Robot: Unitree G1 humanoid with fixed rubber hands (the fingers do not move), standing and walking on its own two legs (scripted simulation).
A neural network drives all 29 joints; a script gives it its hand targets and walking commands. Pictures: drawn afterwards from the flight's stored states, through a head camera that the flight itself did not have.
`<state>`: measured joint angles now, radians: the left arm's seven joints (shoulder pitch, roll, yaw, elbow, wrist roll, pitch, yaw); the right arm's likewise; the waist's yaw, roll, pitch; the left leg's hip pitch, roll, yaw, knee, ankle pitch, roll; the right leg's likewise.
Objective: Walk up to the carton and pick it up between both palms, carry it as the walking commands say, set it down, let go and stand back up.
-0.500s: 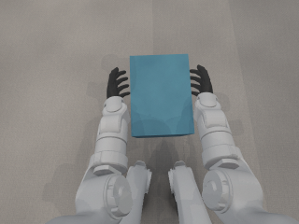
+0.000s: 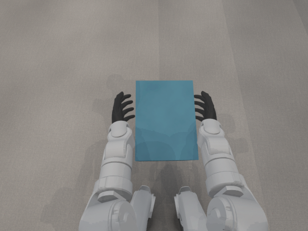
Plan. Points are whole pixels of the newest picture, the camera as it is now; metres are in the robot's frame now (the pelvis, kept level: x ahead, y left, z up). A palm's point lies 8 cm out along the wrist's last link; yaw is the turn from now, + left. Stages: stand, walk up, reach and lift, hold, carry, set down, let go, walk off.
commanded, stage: reach and lift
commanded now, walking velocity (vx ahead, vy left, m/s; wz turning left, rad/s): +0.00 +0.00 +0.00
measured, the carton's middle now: (162, 125) +0.42 +0.01 -0.12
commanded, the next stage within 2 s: none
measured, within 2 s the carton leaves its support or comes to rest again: neither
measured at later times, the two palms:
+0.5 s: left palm (112, 117) +0.38 +0.13 +0.03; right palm (216, 117) +0.39 -0.11 +0.02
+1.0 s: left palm (98, 111) +0.36 +0.13 +0.11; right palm (228, 107) +0.38 -0.11 +0.11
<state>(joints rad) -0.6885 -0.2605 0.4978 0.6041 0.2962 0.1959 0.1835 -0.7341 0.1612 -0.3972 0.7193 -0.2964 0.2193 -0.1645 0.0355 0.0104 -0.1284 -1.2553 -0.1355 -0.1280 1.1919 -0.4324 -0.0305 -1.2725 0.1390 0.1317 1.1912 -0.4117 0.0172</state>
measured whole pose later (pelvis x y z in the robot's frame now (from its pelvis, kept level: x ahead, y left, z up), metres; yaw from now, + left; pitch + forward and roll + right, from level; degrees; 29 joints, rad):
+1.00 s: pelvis +0.03 -0.01 +0.11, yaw +0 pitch +7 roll +0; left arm -0.48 -0.23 0.41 0.57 0.34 0.34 0.09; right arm -0.51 0.24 -0.35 0.60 -0.37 0.37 -0.10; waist 0.03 0.02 -0.02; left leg -0.46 -0.07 -0.17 0.56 -0.23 -0.02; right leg -0.47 0.10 0.14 0.55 -0.20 -0.02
